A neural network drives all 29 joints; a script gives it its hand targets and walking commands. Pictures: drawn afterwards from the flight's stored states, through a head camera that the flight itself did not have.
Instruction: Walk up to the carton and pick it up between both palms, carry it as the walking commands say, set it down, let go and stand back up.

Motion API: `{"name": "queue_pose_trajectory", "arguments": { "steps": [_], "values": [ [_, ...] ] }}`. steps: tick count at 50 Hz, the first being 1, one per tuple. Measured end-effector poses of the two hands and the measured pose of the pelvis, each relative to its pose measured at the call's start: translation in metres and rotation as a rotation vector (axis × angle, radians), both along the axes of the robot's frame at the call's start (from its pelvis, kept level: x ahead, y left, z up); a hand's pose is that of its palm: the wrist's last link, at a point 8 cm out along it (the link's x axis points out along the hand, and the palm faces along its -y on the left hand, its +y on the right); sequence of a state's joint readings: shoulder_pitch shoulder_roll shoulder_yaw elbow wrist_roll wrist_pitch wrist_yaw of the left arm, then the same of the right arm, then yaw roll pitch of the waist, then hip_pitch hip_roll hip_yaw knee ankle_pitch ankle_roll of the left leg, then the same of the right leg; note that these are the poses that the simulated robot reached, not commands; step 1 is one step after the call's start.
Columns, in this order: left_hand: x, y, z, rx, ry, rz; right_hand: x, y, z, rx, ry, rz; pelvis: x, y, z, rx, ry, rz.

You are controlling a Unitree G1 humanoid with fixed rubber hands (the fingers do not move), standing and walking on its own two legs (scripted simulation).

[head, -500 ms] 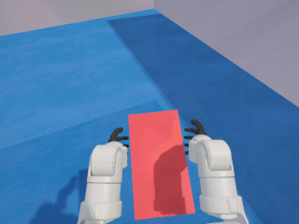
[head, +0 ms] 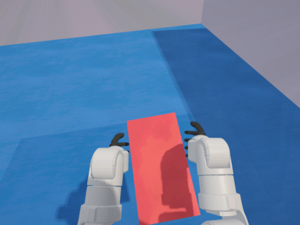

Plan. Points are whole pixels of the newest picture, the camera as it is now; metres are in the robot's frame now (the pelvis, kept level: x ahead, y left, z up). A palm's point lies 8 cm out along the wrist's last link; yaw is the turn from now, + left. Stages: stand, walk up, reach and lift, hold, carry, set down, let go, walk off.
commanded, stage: carry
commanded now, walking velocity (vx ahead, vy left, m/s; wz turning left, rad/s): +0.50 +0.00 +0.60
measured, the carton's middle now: (159, 167) +0.32 -0.01 -0.03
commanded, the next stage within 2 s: none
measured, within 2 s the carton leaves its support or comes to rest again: neither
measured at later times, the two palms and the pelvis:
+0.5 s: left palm (101, 112) +0.51 +0.18 +0.05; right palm (160, 94) +0.56 -0.03 +0.07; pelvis +0.23 +0.02 +0.00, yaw +10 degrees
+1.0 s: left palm (109, 85) +0.66 +0.18 +0.06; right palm (159, 70) +0.73 -0.04 +0.07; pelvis +0.40 +0.00 -0.02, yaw +15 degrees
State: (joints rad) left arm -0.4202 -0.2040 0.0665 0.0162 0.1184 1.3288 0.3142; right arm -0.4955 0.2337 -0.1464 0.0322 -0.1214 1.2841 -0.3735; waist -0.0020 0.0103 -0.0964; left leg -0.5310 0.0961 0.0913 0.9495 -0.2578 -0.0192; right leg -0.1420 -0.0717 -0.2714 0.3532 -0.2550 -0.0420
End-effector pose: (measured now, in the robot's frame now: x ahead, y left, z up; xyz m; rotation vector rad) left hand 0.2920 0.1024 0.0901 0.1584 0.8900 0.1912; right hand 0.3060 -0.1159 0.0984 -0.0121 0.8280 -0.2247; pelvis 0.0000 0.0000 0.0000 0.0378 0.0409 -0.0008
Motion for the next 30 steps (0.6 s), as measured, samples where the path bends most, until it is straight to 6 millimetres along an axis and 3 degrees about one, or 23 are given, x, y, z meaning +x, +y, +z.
{"name": "queue_pose_trajectory", "arguments": {
  "steps": [8, 17, 23, 30],
  "values": [
    [0.061, 0.014, -0.007, 0.0, -0.003, 0.108, 0.077, 0.016, -0.013, 0.034, -0.002, 0.065, 0.057, -0.01, -0.003, 0.016, -0.015, 0.079],
    [0.157, 0.06, -0.032, -0.056, -0.054, 0.171, 0.188, 0.06, -0.027, 0.024, -0.049, 0.17, 0.161, 0.011, -0.027, 0.021, -0.02, 0.113],
    [0.201, 0.077, -0.04, -0.073, 0.011, 0.193, 0.239, 0.078, -0.031, -0.002, 0.019, 0.219, 0.213, 0.017, -0.009, -0.029, 0.002, 0.156],
    [0.254, 0.088, -0.026, -0.079, -0.045, 0.284, 0.311, 0.096, -0.013, 0.006, -0.035, 0.281, 0.27, 0.006, 0.001, -0.06, 0.018, 0.2]
  ]
}}
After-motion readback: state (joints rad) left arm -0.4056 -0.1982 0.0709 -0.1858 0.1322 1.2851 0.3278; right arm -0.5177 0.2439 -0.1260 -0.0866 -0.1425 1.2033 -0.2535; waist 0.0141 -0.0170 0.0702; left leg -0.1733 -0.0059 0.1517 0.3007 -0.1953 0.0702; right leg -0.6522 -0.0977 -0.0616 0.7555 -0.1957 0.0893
